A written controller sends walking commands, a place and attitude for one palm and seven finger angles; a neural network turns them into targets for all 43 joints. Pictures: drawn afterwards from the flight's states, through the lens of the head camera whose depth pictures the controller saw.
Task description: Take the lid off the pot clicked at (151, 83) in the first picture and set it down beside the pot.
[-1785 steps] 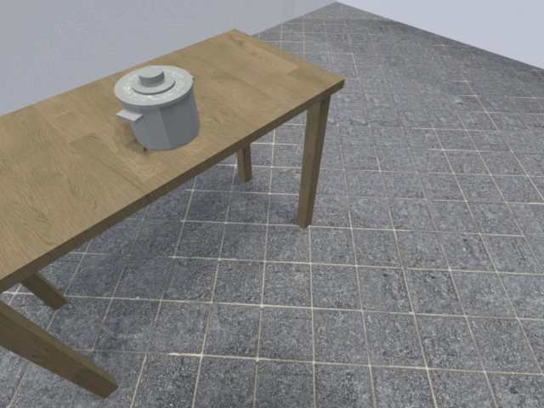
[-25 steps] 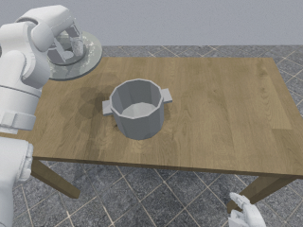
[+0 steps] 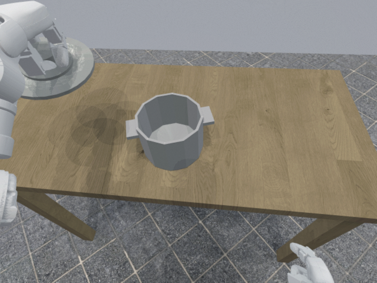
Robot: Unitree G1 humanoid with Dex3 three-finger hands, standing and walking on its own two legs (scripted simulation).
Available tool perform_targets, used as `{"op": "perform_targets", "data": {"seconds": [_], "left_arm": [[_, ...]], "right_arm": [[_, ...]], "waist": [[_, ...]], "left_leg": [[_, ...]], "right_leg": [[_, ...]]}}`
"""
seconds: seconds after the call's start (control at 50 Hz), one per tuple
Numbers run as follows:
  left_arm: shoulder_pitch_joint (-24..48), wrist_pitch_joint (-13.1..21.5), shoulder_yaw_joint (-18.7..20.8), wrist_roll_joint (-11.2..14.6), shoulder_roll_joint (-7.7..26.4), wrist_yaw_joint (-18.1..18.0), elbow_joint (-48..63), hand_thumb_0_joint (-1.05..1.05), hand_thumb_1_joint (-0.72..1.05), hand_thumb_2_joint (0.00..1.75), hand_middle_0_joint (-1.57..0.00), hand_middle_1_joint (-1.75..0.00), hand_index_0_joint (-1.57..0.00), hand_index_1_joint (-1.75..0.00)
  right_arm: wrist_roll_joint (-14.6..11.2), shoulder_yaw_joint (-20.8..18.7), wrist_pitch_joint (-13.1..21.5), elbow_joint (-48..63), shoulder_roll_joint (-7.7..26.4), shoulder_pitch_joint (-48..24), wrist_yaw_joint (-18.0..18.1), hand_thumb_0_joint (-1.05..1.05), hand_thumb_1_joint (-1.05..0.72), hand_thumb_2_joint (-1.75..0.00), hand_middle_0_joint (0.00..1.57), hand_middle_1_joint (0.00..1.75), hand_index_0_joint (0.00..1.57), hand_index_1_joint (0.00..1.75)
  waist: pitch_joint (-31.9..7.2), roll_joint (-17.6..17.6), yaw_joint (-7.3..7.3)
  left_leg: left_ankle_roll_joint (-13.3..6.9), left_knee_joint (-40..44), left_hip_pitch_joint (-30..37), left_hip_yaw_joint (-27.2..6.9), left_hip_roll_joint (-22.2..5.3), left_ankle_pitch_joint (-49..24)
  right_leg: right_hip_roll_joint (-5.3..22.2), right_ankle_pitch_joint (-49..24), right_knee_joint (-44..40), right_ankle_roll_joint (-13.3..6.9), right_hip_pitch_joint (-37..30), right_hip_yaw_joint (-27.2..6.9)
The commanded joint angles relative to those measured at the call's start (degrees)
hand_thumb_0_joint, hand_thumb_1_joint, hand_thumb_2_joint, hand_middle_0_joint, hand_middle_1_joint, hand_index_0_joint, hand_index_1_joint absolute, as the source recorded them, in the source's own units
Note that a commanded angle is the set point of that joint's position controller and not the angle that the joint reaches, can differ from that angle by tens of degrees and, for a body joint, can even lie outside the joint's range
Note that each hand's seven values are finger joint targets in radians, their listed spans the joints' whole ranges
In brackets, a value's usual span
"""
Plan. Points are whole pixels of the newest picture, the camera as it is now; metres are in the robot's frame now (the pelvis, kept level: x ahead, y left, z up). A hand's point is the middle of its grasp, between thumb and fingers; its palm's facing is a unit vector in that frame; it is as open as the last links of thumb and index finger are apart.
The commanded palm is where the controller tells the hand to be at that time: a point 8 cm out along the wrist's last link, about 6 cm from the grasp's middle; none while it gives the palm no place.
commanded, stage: move the lid sideways beside the pot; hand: left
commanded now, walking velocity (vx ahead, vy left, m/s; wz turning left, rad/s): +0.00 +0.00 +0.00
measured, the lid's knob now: (42, 54) +0.47 +0.30 +0.24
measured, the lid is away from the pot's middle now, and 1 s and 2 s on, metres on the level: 0.23 0.25 0.25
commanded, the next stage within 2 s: lower the lid onto the table in 0.24 s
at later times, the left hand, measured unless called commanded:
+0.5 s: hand (25, 61) +0.44 +0.31 +0.24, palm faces -0.21 -0.08 -0.97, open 4.3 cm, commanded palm +0.41 +0.31 +0.32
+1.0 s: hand (41, 81) +0.43 +0.30 +0.20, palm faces -0.28 -0.09 -0.95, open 4.3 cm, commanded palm +0.42 +0.30 +0.29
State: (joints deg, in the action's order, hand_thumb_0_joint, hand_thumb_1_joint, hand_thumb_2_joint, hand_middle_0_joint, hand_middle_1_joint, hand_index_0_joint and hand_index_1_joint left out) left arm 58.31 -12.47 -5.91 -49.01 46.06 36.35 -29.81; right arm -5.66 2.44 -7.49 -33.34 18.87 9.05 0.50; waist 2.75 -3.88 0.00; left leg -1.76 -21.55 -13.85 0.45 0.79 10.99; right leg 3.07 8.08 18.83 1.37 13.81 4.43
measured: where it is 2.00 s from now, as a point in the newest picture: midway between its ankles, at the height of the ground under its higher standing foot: outside the picture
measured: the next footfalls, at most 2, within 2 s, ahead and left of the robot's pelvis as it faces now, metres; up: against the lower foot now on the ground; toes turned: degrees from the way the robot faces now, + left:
none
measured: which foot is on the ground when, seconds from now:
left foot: down 0.00-1.00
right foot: down 0.00-1.00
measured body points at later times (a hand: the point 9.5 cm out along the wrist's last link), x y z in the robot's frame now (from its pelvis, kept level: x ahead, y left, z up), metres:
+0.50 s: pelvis +0.01 +0.01 +0.00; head +0.06 -0.01 +0.44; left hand +0.44 +0.31 +0.30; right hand +0.14 -0.25 -0.12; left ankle +0.00 +0.10 -0.75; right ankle +0.01 -0.14 -0.75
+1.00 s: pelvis +0.00 +0.01 +0.00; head +0.06 -0.01 +0.44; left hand +0.44 +0.30 +0.26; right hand +0.15 -0.24 -0.12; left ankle +0.00 +0.10 -0.75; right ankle +0.01 -0.14 -0.75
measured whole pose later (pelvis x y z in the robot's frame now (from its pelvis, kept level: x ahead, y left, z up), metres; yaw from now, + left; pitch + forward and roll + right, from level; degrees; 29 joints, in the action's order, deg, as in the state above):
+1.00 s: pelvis +0.00 +0.01 +0.00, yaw +1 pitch +4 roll -1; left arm 53.4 -10.3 -5.1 -48.6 45.1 35.4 -31.9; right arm -5.3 2.4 -7.3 -34.1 18.0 9.8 0.1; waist 3.4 -3.6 -0.5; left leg -2.6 -22.8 -14.7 -0.1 1.4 11.7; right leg 3.6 8.0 18.2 2.0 13.5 4.8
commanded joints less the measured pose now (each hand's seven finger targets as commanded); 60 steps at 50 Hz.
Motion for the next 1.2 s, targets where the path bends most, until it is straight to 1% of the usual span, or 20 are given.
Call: {"op": "perform_targets", "data": {"seconds": [0.0, 0.06, 0.12, 0.18, 0.2, 0.28, 0.36, 0.42, 0.46, 0.52, 0.6, 0.7, 0.78, 0.8, 0.84, 0.92, 1.06, 1.1, 1.14, 1.18], "left_arm": [[32.82, 1.37, 11.55, -2.0, 21.87, -4.13, 13.58, 0.0, 0.52, 1.19, -0.73, -0.81, -1.2, -1.04], [30.18, 1.16, 9.97, -2.04, 19.93, -3.42, 6.83, 0.0, 0.52, 1.19, -0.73, -0.81, -1.2, -1.04], [32.47, 2.04, 11.07, -2.47, 21.93, -3.75, 9.62, 0.0, 0.52, 1.19, -0.73, -0.81, -1.2, -1.04], [32.78, 3.06, 9.42, -1.2, 20.19, -4.22, 15.17, 0.0, 0.52, 1.19, -0.73, -0.81, -1.2, -1.04], [34.58, 3.48, 12.33, -1.69, 23.24, -4.43, 17.84, 0.0, 0.52, 1.19, -0.73, -0.81, -1.2, -1.04], [26.64, 3.2, 15.86, -1.3, 26.2, -3.68, 7.95, 0.0, 0.52, 1.19, -0.73, -0.81, -1.2, -1.04], [28.06, 1.37, 11.13, -1.87, 21.26, -2.9, 6.53, 0.0, 0.52, 1.19, -0.73, -0.81, -1.2, -1.04], [27.38, 1.09, 12.37, -2.4, 22.27, -3.22, 12.0, 0.0, 0.52, 1.19, -0.73, -0.81, -1.2, -1.04], [28.3, 0.91, 10.78, -2.02, 20.26, -3.24, 14.2, 0.0, 0.52, 1.19, -0.73, -0.81, -1.2, -1.04], [27.37, 0.79, 13.24, -2.34, 23.16, -3.48, 10.8, 0.0, 0.52, 1.19, -0.73, -0.81, -1.2, -1.04], [29.28, 1.67, 13.34, -1.56, 23.57, -3.98, 14.57, 0.0, 0.52, 1.19, -0.73, -0.81, -1.2, -1.04], [26.72, 1.96, 12.71, -1.26, 22.07, -4.31, 14.8, 0.0, 0.52, 1.19, -0.73, -0.81, -1.2, -1.04], [25.65, 1.56, 8.65, -0.52, 17.59, -4.53, 12.98, 0.0, 0.52, 1.19, -0.73, -0.81, -1.2, -1.04], [26.86, 1.86, 11.6, -1.13, 20.69, -4.82, 14.77, 0.0, 0.52, 1.19, -0.73, -0.81, -1.2, -1.04], [26.4, 2.01, 12.33, -1.27, 21.36, -4.79, 12.68, 0.0, 0.52, 1.19, -0.73, -0.81, -1.2, -1.04], [25.87, 2.15, 10.26, -1.27, 18.92, -4.69, 8.63, 0.0, 0.52, 1.19, -0.73, -0.81, -1.2, -1.04], [28.63, 3.49, 10.29, -1.15, 19.62, -5.52, 11.2, 0.0, 0.52, 1.19, -0.73, -0.81, -1.2, -1.04], [27.28, 3.94, 12.14, -1.14, 21.13, -5.92, 12.91, 0.0, 0.52, 1.19, -0.73, -0.81, -1.2, -1.04], [21.98, 4.39, 14.44, -1.45, 23.23, -5.67, 6.03, 0.0, 0.52, 1.19, -0.73, -0.81, -1.2, -1.04], [18.67, 5.06, 15.03, -0.79, 23.88, -5.76, 4.65, 0.0, 0.52, 1.19, -0.73, -0.81, -1.2, -1.04]], "right_arm": [[0.0, -2.83, 1.79, 7.06, 7.71, -2.21, 0.39, 0.0, -0.9, -0.9, 0.2, 0.3, 0.2, 0.3], [-0.25, -2.84, 1.14, 6.06, 7.94, -1.68, 0.62, 0.0, -0.9, -0.9, 0.2, 0.3, 0.2, 0.3], [-0.17, -3.01, 1.06, 6.71, 8.01, -1.49, 0.68, 0.0, -0.9, -0.9, 0.2, 0.3, 0.2, 0.3], [-0.06, -3.35, 1.82, 6.93, 7.97, -2.27, 0.44, 0.0, -0.9, -0.9, 0.2, 0.3, 0.2, 0.3], [0.17, -3.26, 2.08, 7.16, 7.67, -0.91, 0.48, 0.0, -0.9, -0.9, 0.2, 0.3, 0.2, 0.3], [0.11, -3.65, 1.06, 5.84, 8.99, -0.33, 0.12, 0.0, -0.9, -0.9, 0.2, 0.3, 0.2, 0.3], [-0.35, -3.59, 0.62, 6.51, 8.13, -0.47, -0.22, 0.0, -0.9, -0.9, 0.2, 0.3, 0.2, 0.3], [-0.05, -3.92, 1.01, 7.58, 7.98, -0.74, -0.61, 0.0, -0.9, -0.9, 0.2, 0.3, 0.2, 0.3], [-0.13, -3.67, 1.29, 7.72, 7.44, -1.19, -0.39, 0.0, -0.9, -0.9, 0.2, 0.3, 0.2, 0.3], [-0.05, -3.6, 1.27, 6.85, 8.08, -0.13, 0.01, 0.0, -0.9, -0.9, 0.2, 0.3, 0.2, 0.3], [0.14, -3.52, 1.87, 7.05, 7.87, -0.37, 0.23, 0.0, -0.9, -0.9, 0.2, 0.3, 0.2, 0.3], [0.31, -3.49, 2.09, 6.9, 7.69, -0.93, -0.07, 0.0, -0.9, -0.9, 0.2, 0.3, 0.2, 0.3], [0.14, -3.79, 2.33, 6.02, 8.04, -1.41, 0.07, 0.0, -0.9, -0.9, 0.2, 0.3, 0.2, 0.3], [0.37, -3.62, 2.35, 6.3, 7.87, -0.55, 0.08, 0.0, -0.9, -0.9, 0.2, 0.3, 0.2, 0.3], [0.32, -3.35, 2.23, 6.14, 7.86, -1.01, 0.24, 0.0, -0.9, -0.9, 0.2, 0.3, 0.2, 0.3], [0.41, -3.52, 2.16, 5.51, 8.0, -0.4, 0.36, 0.0, -0.9, -0.9, 0.2, 0.3, 0.2, 0.3], [0.63, -3.44, 2.68, 5.45, 7.79, -0.23, 0.62, 0.0, -0.9, -0.9, 0.2, 0.3, 0.2, 0.3], [1.04, -3.82, 3.0, 5.21, 8.01, 0.84, 0.26, 0.0, -0.9, -0.9, 0.2, 0.3, 0.2, 0.3], [0.78, -3.64, 2.66, 5.01, 8.29, 1.35, 0.22, 0.0, -0.9, -0.9, 0.2, 0.3, 0.2, 0.3], [0.66, -4.01, 2.14, 5.11, 8.85, 1.23, -0.19, 0.0, -0.9, -0.9, 0.2, 0.3, 0.2, 0.3]], "waist": [[-29.36, -2.15, -0.57], [-24.28, 0.47, -1.09], [-27.01, -1.02, -0.94], [-29.19, -4.51, -1.38], [-31.96, -4.5, -0.79], [-27.01, -0.54, -0.76], [-25.07, -0.41, -0.77], [-29.79, -1.78, -0.51], [-29.3, -2.95, -1.0], [-26.73, -0.93, -1.21], [-29.31, -2.4, -1.1], [-28.64, -4.3, -1.02], [-25.41, -4.54, -1.83], [-27.75, -3.53, -1.12], [-26.99, -2.02, -1.18], [-25.15, -0.34, -1.7], [-27.86, -3.76, -1.87], [-29.47, -4.16, -1.55], [-26.99, -0.07, -1.26], [-26.38, -0.22, -1.41]], "left_leg": [[-2.38, -0.18, 11.94, -2.29, 1.48, -20.88], [-2.46, 0.29, 9.41, -2.23, 1.13, -17.27], [-2.64, 0.05, 10.48, -2.31, 1.32, -18.28], [-2.58, -1.05, 14.02, -3.1, 1.03, -23.93], [-2.6, -0.86, 15.48, -3.35, 1.01, -25.99], [-2.59, -1.07, 10.27, -2.6, 1.17, -22.67], [-2.42, -0.41, 8.62, -2.55, 1.29, -20.32], [-2.8, -2.24, 12.25, -2.69, 1.12, -26.26], [-2.8, -2.05, 13.39, -3.29, 0.86, -27.96], [-2.85, -1.59, 11.8, -3.17, 0.94, -23.76], [-2.7, -1.17, 12.94, -3.72, 1.13, -24.44], [-2.3, -1.29, 13.6, -4.15, 0.79, -26.08], [-2.21, -1.19, 13.2, -4.29, 0.54, -22.1], [-2.25, -0.81, 13.48, -4.27, 0.76, -22.65], [-2.37, -0.67, 11.94, -3.98, 1.06, -20.6], [-2.44, -0.52, 10.78, -3.62, 1.04, -18.52], [-2.5, -0.76, 12.27, -3.86, 1.29, -20.82], [-2.43, -1.32, 13.41, -4.08, 1.18, -23.58], [-2.66, -1.5, 9.66, -3.51, 1.49, -21.46], [-2.46, -1.97, 8.07, -3.04, 1.63, -21.92]], "right_leg": [[-3.7, -13.95, 0.85, -3.7, -10.17, -1.37], [-3.65, -12.15, -0.13, -3.51, -8.13, -0.49], [-3.72, -12.0, 0.3, -3.66, -9.12, -0.81], [-3.86, -13.67, 0.17, -3.78, -8.4, -1.07], [-4.12, -13.71, 0.52, -3.61, -9.62, -1.4], [-3.49, -15.91, 0.55, -3.63, -9.57, -0.91], [-3.43, -15.05, 1.07, -3.48, -9.22, -0.74], [-3.51, -17.19, 1.56, -3.48, -10.06, -1.49], [-3.82, -16.38, 1.21, -3.47, -8.98, -1.08], [-4.16, -14.41, 0.51, -3.35, -8.38, -0.72], [-4.19, -14.11, 0.99, -3.4, -9.43, -0.95], [-4.38, -13.22, 0.81, -3.54, -8.51, -0.8], [-4.55, -10.52, -0.17, -3.63, -5.97, -0.27], [-4.69, -11.2, 0.25, -3.6, -7.85, -0.49], [-4.47, -12.1, 0.49, -3.64, -8.56, -0.37], [-4.61, -11.46, 0.05, -3.43, -7.96, -0.11], [-4.66, -13.31, 0.53, -3.57, -9.08, -0.41], [-4.83, -14.23, 0.74, -3.48, -9.61, -0.82], [-4.43, -16.22, 1.37, -3.4, -10.97, -0.65], [-4.1, -18.18, 1.94, -3.34, -11.48, -0.66]]}}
